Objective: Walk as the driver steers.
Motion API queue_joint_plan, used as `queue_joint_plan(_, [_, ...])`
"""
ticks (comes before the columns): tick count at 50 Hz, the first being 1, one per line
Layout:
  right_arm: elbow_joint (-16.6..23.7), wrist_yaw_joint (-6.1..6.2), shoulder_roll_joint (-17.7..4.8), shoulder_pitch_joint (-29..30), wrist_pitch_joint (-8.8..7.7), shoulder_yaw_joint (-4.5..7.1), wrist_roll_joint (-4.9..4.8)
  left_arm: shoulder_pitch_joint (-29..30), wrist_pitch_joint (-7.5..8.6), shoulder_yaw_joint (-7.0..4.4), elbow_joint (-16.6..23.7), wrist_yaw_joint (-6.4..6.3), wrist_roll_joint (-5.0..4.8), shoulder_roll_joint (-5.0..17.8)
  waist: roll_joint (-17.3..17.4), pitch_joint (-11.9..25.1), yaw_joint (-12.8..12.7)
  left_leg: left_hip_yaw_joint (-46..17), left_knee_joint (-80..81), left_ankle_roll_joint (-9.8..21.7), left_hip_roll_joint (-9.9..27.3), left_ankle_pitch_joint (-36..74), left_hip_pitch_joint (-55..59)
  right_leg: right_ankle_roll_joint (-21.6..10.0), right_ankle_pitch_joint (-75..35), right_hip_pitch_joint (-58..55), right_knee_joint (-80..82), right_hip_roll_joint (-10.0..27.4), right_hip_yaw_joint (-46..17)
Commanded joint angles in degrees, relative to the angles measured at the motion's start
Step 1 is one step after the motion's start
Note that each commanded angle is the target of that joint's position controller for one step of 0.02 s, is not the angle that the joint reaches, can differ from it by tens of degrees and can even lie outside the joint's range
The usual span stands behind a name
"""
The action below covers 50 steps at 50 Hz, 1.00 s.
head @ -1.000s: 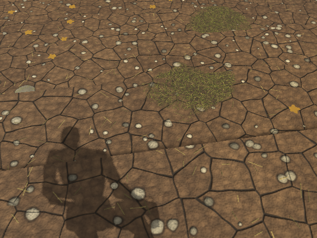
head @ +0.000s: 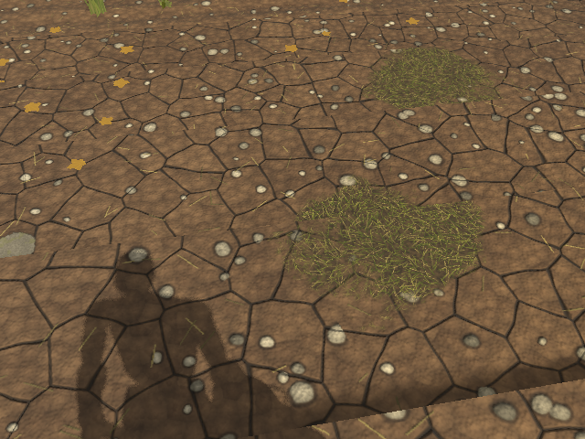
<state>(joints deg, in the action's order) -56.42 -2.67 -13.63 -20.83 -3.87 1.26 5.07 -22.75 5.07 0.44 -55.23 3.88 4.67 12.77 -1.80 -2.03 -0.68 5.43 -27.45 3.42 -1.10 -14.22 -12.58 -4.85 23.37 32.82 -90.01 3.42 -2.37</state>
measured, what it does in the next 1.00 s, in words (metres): goes down: right foot, then left foot 0.17 m lower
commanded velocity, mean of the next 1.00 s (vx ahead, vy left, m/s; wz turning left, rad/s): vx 0.50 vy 0.00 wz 0.00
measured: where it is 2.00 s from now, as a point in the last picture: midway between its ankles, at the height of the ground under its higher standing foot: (285, 348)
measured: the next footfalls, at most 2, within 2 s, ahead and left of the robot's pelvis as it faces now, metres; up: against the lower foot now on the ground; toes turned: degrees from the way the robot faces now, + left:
right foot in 0.28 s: +0.37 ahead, -0.14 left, +0.00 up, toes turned -2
left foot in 0.98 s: +0.76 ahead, +0.15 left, -0.17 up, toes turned +6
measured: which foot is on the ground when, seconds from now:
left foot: down 0.00-0.30, up 0.32-0.96, down 0.98-1.00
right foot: up 0.00-0.26, down 0.28-0.98, up 1.00-1.00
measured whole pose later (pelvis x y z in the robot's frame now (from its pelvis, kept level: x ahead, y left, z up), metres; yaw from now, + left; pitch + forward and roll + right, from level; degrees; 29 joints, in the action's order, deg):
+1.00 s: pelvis +0.63 +0.03 -0.14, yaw +0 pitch +0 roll -6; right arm -49.8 -2.9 -12.5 -2.4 -4.5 0.2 4.5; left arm -42.0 3.9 1.9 -64.1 2.0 4.3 6.8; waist 4.9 0.0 -10.8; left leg 2.1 -16.4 1.9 7.9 8.8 -16.9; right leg 1.9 48.1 0.5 -67.7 -1.1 -0.7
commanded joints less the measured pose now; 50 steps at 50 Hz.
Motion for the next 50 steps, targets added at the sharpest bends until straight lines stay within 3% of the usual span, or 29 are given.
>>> queue_joint_plan(1, [5.15,1.22,-0.25,3.46,-3.57,-1.60,-2.16,2.16,-0.40,1.02,5.14,-0.45,1.29,-2.81,4.09,-4.60,-2.35,-12.99,21.17,14.25,15.29,8.91,-11.17,-2.19,-19.18,1.98,30.59,6.78,-1.11])
queue_joint_plan(5, [3.63,-0.99,-8.23,1.71,-4.42,0.95,-0.77,8.40,-2.04,1.98,8.94,0.44,-0.58,0.41,3.35,-2.54,-1.36,-10.70,18.39,13.68,15.56,23.70,-9.05,0.82,-25.49,-4.87,49.10,3.31,-0.22])
queue_joint_plan(10, [0.50,-1.37,-5.63,-6.64,-2.42,1.06,0.05,20.86,-1.02,0.13,11.33,-0.73,-0.65,5.87,3.71,-3.13,3.27,-9.64,14.14,10.86,15.74,22.20,10.01,-0.12,-28.54,1.62,57.68,0.05,0.90])
queue_joint_plan(13, [0.55,-0.60,-7.57,-6.25,-1.83,1.93,-0.60,22.52,0.09,-1.89,11.90,-1.02,-1.80,8.75,4.46,-1.54,1.42,-7.02,8.92,7.51,14.45,31.70,12.40,-2.57,-25.57,-8.94,60.42,-3.38,5.22])
queue_joint_plan(14, [1.45,-0.51,-7.63,-4.80,-2.08,2.13,-0.18,16.62,0.98,-3.17,10.34,-1.27,-2.62,11.06,3.76,2.79,-1.16,-3.42,1.10,4.43,10.98,37.51,7.87,-4.66,-27.55,-21.62,57.28,-4.06,5.17])
queue_joint_plan(15, [1.55,-0.56,-2.83,-10.10,-2.58,0.95,0.62,4.97,1.35,-3.99,7.37,-1.27,-2.97,13.74,-3.85,15.40,-2.10,0.27,-15.29,0.09,4.87,25.36,-4.35,-11.91,-32.06,-46.04,54.26,1.98,-3.20])
queue_joint_plan(16, [1.95,-2.02,1.61,-13.54,-3.06,-1.16,1.34,-10.30,0.83,-3.95,4.30,-1.38,-2.86,13.38,-12.09,26.09,-7.36,-0.79,-32.30,-3.02,-3.83,-14.77,-23.34,-21.87,-16.20,-67.55,65.94,16.28,-30.42])
queue_joint_plan(17, [3.74,-2.75,-3.60,-0.96,-2.54,0.52,-0.98,-16.11,1.27,-4.17,0.95,-2.09,-0.82,11.26,-5.08,14.77,-12.30,-8.68,-42.12,0.39,-1.94,-19.81,-34.43,-14.77,3.03,-61.43,73.80,13.90,-34.75])
queue_joint_plan(18, [4.86,-1.38,-4.21,4.13,-2.76,0.88,-2.16,-8.60,2.17,-4.44,1.59,-2.60,-1.21,11.58,-4.51,3.98,-9.09,-10.17,-44.54,2.40,1.54,-14.00,-36.67,-11.16,7.12,-47.74,76.04,13.00,-29.78])
queue_joint_plan(19, [4.67,0.37,-5.55,4.31,-3.19,1.22,-1.55,-1.14,2.27,-3.91,3.04,-3.06,-1.76,8.76,-2.27,1.93,-5.62,-10.59,-42.36,3.22,4.69,-9.98,-31.13,-11.21,-0.43,-37.53,77.31,12.16,-25.33])
queue_joint_plan(20, [4.94,1.38,-3.15,3.86,-3.34,0.52,-0.12,0.96,2.22,-2.61,2.76,-3.36,-2.17,5.06,-1.46,3.46,-2.80,-11.11,-39.88,3.75,6.95,-7.47,-25.84,-11.72,-7.49,-32.28,78.33,11.69,-21.74])
queue_joint_plan(22, [5.27,2.03,0.93,4.10,-2.40,-0.45,0.75,5.78,2.29,-1.36,3.80,-3.58,-2.06,0.70,1.35,2.70,0.63,-11.16,-35.59,2.09,9.27,-5.71,-19.07,-11.26,-15.03,-23.33,81.56,11.02,-16.99])
queue_joint_plan(24, [6.05,1.84,0.76,5.38,-1.57,-0.66,-0.66,6.40,3.42,-2.33,3.67,-3.58,-2.22,2.84,1.41,2.11,0.75,-9.64,-29.89,-0.61,8.85,-4.63,-19.16,-10.68,-17.91,-21.42,83.55,8.91,-11.65])
queue_joint_plan(25, [6.68,1.41,-0.96,6.63,-1.25,-0.27,-0.58,4.32,3.55,-2.66,3.01,-3.09,-1.57,4.14,2.13,1.34,-0.08,-9.11,-26.62,-1.55,8.54,-0.91,-20.55,-10.79,-19.30,-21.05,83.80,8.49,-9.84])
queue_joint_plan(26, [7.23,0.96,-0.21,8.26,-0.89,-0.42,-0.31,1.67,3.51,-2.95,2.01,-2.37,-1.00,5.00,1.42,1.23,-0.97,-7.75,-24.39,-2.20,8.22,3.44,-20.49,-10.95,-21.28,-20.40,83.42,7.77,-7.60])
queue_joint_plan(29, [6.45,-0.95,1.09,4.92,-0.52,-1.22,1.10,-1.99,2.59,-2.47,0.38,-0.86,1.29,2.56,-0.15,0.59,-0.02,-6.64,-29.00,-1.62,7.17,18.53,-17.77,-10.54,-21.41,-13.24,77.70,5.66,-3.74])
queue_joint_plan(30, [7.53,-1.26,-0.38,7.13,-0.70,-0.93,1.03,-2.77,2.51,-2.06,0.26,-0.62,1.26,1.86,0.28,0.04,-0.74,-6.43,-28.65,-1.57,7.18,19.53,-19.16,-10.86,-20.90,-13.51,76.12,6.07,-4.39])
queue_joint_plan(31, [9.76,-0.63,-2.14,12.07,-1.12,-0.57,1.07,-8.05,2.99,-1.65,-1.98,-2.33,0.99,0.92,0.52,-0.70,-3.56,-13.23,-21.94,-1.77,9.55,25.20,-35.06,-11.69,-18.01,-28.68,72.41,8.75,-9.64])
queue_joint_plan(34, [12.00,0.71,0.21,19.95,-1.19,-1.22,-0.03,-21.89,2.90,-0.72,-7.97,-4.10,1.06,-0.71,0.05,-1.83,-8.90,-14.23,-10.59,-3.78,10.76,30.96,-51.41,-11.78,-16.21,-45.78,64.88,11.53,-13.18])
queue_joint_plan(35, [11.81,0.36,0.58,21.01,-1.43,-1.55,0.27,-20.18,2.55,-0.07,-6.92,-4.17,-0.21,-1.78,1.14,-1.58,-9.29,-12.04,-3.36,-3.21,10.70,39.25,-43.82,-10.48,-13.85,-37.77,62.63,7.55,-9.25])
queue_joint_plan(36, [12.06,-0.08,2.47,21.00,-1.19,-1.92,0.59,-18.78,1.79,0.79,-6.31,-3.08,-0.03,-2.47,-1.16,-2.57,-8.36,-7.20,-5.12,-2.19,8.41,43.63,-30.01,-10.29,-11.75,-23.16,64.19,4.62,-6.56])
queue_joint_plan(38, [12.88,-0.92,1.45,20.04,-0.03,-2.00,0.59,-16.67,1.72,1.40,-5.67,-1.57,0.60,-2.07,-0.57,-6.15,-6.52,-7.19,-10.05,-1.49,8.58,44.12,-20.53,-10.81,-4.97,-9.88,63.54,6.05,-7.66])
queue_joint_plan(41, [15.19,-0.59,-0.83,25.32,0.79,-1.58,0.86,-19.79,2.75,1.34,-5.97,-3.02,-0.44,-1.28,1.04,-8.00,-8.75,-8.03,-2.43,-1.67,9.08,36.96,-25.73,-8.71,-3.94,-21.29,57.60,6.75,-10.32])
queue_joint_plan(44, [14.78,-1.25,1.08,28.55,0.56,-2.55,0.73,-23.61,1.34,0.70,-7.21,-4.92,-1.32,0.22,0.38,-10.00,-11.42,-6.79,7.27,-1.66,9.91,36.56,-22.11,-6.48,-3.28,-25.32,53.63,6.09,-11.01])
queue_joint_plan(45, [13.78,-1.19,0.03,28.32,0.56,-2.22,0.40,-24.35,0.64,0.58,-7.84,-4.99,-1.14,0.57,0.53,-10.09,-11.34,-6.89,8.66,-1.51,10.60,39.13,-18.69,-5.59,-4.29,-25.10,52.62,6.40,-11.40])
queue_joint_plan(47, [9.49,-0.46,-4.16,22.82,0.18,-0.68,0.06,-22.41,-0.39,0.25,-7.52,-4.70,-2.56,1.33,2.95,-7.95,-8.39,-5.89,15.09,-1.82,10.96,39.43,-10.07,-2.21,-8.35,-27.20,45.53,4.59,-9.91])
queue_joint_plan(48, [5.77,0.26,-6.81,12.36,-0.57,0.87,-0.69,-20.53,-1.07,-0.51,-7.03,-3.55,-2.49,3.79,6.84,-3.36,-3.07,-1.69,18.41,-1.11,8.49,43.45,5.35,-0.31,-14.22,-23.79,35.16,1.01,-5.17])
queue_joint_plan(49, [-0.13,1.30,-9.09,-6.99,-1.05,2.52,-0.65,-24.64,-2.10,-0.26,-9.25,-0.70,1.18,3.09,8.26,3.89,3.23,-0.79,11.41,0.86,9.72,52.78,31.91,3.78,-16.43,-10.98,21.62,-1.41,-0.62])
queue_joint_plan(50, [-2.29,-0.05,-12.89,-23.18,-0.64,3.84,-2.10,-36.38,-1.96,2.34,-11.07,1.76,1.34,-8.40,19.31,28.65,3.28,-10.26,-15.64,17.83,21.85,81.26,68.74,7.81,18.94,4.73,-10.08,-6.84,1.15])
